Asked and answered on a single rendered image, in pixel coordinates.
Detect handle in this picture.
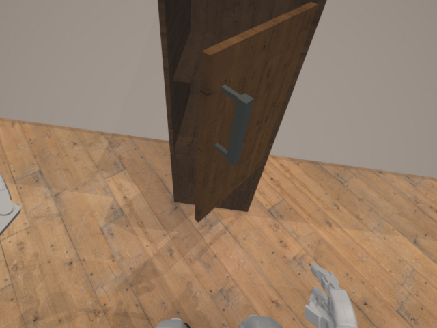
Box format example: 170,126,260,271
214,85,254,166

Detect robot right hand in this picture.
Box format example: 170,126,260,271
305,264,358,328

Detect cupboard door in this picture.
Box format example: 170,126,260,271
195,2,318,223

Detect robot left hand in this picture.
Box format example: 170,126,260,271
0,174,21,236

